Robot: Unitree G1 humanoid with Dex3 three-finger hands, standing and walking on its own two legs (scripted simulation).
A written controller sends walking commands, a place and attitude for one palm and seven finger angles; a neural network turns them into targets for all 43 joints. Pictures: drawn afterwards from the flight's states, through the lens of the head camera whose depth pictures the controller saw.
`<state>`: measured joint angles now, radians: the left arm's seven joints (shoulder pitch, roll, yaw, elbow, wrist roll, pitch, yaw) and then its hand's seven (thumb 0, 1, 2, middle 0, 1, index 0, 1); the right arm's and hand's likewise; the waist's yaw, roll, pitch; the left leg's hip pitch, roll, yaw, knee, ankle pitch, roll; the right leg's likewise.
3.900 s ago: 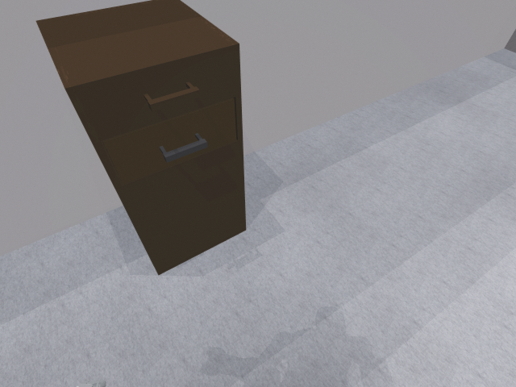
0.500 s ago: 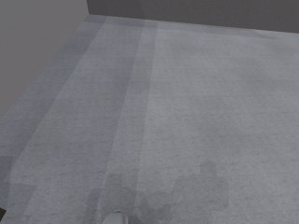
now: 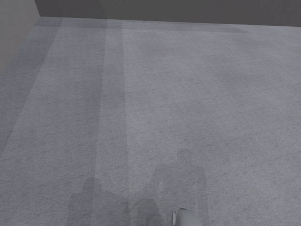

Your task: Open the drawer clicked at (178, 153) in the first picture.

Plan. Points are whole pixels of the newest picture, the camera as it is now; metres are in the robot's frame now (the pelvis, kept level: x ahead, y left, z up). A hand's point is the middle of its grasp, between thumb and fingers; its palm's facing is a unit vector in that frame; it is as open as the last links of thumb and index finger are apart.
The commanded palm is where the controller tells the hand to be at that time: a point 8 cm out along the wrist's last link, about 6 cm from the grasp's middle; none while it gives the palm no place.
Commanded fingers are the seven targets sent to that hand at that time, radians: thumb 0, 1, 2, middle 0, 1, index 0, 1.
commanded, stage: walk to a spot facing it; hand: left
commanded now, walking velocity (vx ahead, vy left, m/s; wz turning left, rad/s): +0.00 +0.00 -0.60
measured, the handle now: out of the picture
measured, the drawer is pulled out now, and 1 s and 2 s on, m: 0.00 0.00 0.00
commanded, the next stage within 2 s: turn to face it in 0.02 s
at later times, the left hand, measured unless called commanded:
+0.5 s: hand (106, 185) +0.27 +0.15 -0.16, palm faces +0.05 -0.98 -0.19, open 7.2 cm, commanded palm none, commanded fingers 0.00 0.90 0.90 -0.20 -0.30 -0.20 -0.30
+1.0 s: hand (75, 197) +0.23 +0.24 -0.16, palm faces +0.34 -0.90 -0.26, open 7.4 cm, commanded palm none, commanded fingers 0.00 0.90 0.90 -0.20 -0.30 -0.20 -0.30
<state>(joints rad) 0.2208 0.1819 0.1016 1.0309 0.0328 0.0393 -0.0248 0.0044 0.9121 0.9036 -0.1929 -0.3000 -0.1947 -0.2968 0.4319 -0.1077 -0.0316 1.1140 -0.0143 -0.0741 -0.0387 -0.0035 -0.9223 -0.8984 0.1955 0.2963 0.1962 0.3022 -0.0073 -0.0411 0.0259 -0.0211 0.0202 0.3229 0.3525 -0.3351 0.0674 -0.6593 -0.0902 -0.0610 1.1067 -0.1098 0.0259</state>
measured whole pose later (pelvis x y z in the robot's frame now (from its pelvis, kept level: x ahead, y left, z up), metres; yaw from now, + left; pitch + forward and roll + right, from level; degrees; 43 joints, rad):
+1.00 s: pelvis +0.19 +0.00 +0.00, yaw +19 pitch +2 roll -1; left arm 0.13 0.24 0.08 0.90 0.01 0.05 0.02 0.01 0.91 0.90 -0.19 -0.30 -0.20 -0.30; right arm 0.21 -0.19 -0.06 0.93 -0.03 0.03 0.00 0.00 -0.91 -0.90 0.20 0.30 0.20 0.30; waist -0.03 0.01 0.07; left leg -0.33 0.00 -0.03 0.50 -0.21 0.01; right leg -0.43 -0.07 -0.02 0.90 -0.45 0.09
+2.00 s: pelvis +0.19 -0.05 -0.01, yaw +55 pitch +1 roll +1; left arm 0.11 0.21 0.05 0.84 0.01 0.02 0.02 0.01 0.91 0.90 -0.20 -0.30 -0.20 -0.30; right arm 0.22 -0.23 -0.07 0.93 -0.02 0.06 0.01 0.00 -0.90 -0.90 0.20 0.30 0.20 0.30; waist -0.04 0.05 0.06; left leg -0.35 -0.07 -0.14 0.60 -0.27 -0.01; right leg -0.28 -0.02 -0.03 0.58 -0.31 0.06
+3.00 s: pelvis +0.15 -0.07 +0.00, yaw +90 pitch +1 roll -1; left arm 0.11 0.22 0.06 0.87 0.01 0.05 0.02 0.01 0.91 0.90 -0.20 -0.30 -0.20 -0.30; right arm 0.26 -0.21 -0.06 0.94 -0.03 0.05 0.00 0.00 -0.90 -0.90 0.20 0.30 0.20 0.30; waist -0.06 0.03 0.05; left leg -0.32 -0.10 -0.16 0.47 -0.17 0.04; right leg -0.35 -0.02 0.01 0.76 -0.43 0.08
